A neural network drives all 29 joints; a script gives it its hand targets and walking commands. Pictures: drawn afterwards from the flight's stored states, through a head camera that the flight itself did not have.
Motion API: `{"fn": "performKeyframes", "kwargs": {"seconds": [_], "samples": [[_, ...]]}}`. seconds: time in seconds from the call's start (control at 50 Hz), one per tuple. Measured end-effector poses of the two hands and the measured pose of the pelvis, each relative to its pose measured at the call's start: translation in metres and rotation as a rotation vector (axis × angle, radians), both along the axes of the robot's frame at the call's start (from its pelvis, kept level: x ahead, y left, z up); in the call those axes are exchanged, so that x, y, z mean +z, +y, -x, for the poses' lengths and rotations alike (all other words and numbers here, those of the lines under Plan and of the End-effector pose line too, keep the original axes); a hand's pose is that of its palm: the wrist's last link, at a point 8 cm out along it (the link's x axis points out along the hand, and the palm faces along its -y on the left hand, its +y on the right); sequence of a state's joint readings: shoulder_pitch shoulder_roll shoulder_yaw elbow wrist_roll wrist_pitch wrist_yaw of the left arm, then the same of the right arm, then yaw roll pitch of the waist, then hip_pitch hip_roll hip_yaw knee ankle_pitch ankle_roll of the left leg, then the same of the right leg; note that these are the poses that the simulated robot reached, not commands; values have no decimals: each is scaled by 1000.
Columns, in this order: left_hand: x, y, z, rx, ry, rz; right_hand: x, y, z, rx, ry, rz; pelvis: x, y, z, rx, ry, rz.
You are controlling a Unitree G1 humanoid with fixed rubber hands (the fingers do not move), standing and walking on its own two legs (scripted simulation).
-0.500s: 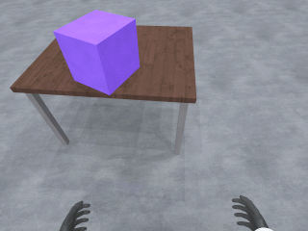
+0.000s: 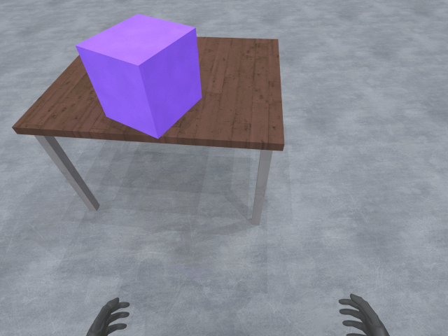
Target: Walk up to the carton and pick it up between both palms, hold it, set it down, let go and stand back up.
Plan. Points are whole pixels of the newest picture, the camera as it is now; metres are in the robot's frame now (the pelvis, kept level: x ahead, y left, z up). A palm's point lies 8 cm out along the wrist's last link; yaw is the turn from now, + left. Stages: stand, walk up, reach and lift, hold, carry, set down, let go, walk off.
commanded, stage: stand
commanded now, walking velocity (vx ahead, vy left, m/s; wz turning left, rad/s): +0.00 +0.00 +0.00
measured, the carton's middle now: (147, 75) +0.92 +0.26 -0.02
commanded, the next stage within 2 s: walk up in 0.70 s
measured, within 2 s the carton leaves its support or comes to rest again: neither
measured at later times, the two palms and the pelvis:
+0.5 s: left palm out of the picture +0.12 +0.26 -0.09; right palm out of the picture +0.13 -0.25 -0.08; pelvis +0.00 +0.00 +0.00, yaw +0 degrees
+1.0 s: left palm out of the picture +0.10 +0.28 -0.09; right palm (371, 329) +0.14 -0.24 -0.08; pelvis +0.02 +0.01 +0.00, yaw +2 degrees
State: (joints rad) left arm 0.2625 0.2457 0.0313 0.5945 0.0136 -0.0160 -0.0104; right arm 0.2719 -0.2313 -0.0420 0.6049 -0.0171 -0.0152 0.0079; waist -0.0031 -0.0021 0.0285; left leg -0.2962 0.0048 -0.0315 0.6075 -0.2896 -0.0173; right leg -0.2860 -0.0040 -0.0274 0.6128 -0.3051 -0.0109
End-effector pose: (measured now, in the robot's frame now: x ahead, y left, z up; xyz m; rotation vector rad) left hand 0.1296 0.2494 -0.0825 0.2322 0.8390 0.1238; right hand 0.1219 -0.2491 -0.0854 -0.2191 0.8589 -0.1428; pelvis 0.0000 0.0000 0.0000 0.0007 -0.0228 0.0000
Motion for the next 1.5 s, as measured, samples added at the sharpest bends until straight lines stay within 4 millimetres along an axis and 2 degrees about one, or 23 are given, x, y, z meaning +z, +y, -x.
{"fn": "performKeyframes", "kwargs": {"seconds": [0.92, 0.98, 1.06, 1.12, 1.18, 1.22, 1.26, 1.32, 1.36, 1.42, 1.46, 1.5], "samples": [[-2, 13, 6, 20, 41, -17, 4, 3, -15, 29, 3, 15, 2, 6, -10, 12, -3, 3], [-3, 26, 23, 43, 62, -62, 2, 3, -16, 64, 25, 27, 1, 11, -15, 26, -2, 7], [-4, 60, 67, 126, 166, -125, 4, 15, -33, 115, 43, 34, 4, 29, -25, 41, -10, 12], [-5, 90, 91, 184, 241, -144, 6, 36, -57, 145, 23, 22, 4, 48, -36, 44, -20, 20], [-12, 120, 94, 210, 282, -143, 9, 64, -85, 163, -11, 13, -1, 70, -50, 45, -25, 27], [-22, 141, 82, 203, 289, -140, 7, 82, -99, 160, -35, 20, -8, 88, -62, 44, -27, 29], [-37, 161, 60, 172, 286, -134, -1, 95, -104, 127, -46, 41, -20, 105, -75, 39, -36, 7], [-47, 167, 9, 98, 250, -100, -10, 103, -86, 30, -12, 59, -26, 124, -92, 0, -50, -13], [-39, 163, -35, 43, 192, -80, -11, 104, -67, -46, 43, 58, -19, 131, -104, -13, -50, -13], [-16, 156, -101, -24, 79, -63, -8, 103, -42, -115, 137, 72, -7, 139, -121, -22, -43, -7], [-2, 153, -137, -61, 19, -59, -8, 104, -33, -143, 186, 74, -2, 143, -134, -28, -34, -7], [8, 151, -164, -87, -13, -61, -12, 107, -31, -160, 224, 66, 1, 146, -147, -35, -23, -14]]}}
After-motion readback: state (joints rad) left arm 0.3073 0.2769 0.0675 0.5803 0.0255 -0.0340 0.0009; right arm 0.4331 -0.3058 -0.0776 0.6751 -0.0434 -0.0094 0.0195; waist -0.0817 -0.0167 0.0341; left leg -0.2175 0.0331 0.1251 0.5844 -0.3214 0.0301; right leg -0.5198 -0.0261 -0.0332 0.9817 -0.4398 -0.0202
